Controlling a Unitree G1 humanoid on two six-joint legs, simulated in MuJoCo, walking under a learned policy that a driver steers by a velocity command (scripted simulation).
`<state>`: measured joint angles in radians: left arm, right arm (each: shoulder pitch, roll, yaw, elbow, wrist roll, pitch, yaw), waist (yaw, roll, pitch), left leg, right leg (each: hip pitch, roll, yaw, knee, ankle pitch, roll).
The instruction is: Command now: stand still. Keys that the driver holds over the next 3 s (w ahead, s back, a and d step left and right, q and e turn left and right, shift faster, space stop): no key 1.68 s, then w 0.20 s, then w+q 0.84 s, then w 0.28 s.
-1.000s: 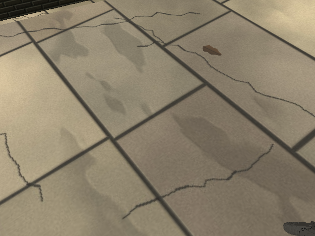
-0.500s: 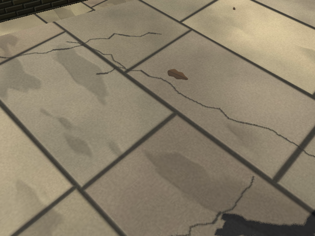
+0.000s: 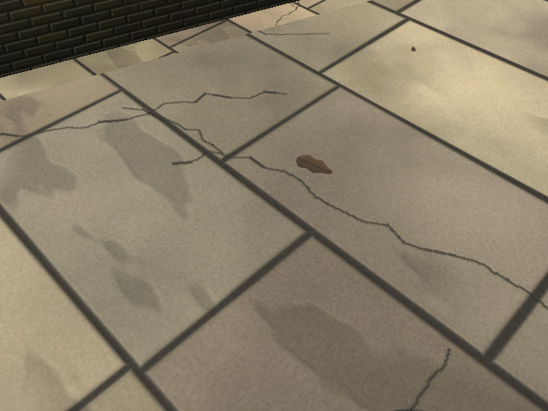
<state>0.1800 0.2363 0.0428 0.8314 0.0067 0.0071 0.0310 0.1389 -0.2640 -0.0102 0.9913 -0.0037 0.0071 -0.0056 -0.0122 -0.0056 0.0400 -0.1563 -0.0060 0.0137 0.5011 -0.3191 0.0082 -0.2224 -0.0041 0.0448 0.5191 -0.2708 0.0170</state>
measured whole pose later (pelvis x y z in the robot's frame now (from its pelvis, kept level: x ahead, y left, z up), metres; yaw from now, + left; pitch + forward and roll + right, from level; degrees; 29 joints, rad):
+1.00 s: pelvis -0.01 +0.01 +0.00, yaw +0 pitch -1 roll +0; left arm 0.22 0.20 0.02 1.14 0.00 0.01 0.05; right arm 0.28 -0.20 0.00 1.09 0.00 -0.01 -0.03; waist 0.00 0.00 0.03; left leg -0.16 -0.02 0.02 0.46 -0.28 0.02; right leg -0.22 -0.02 0.05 0.46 -0.22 0.04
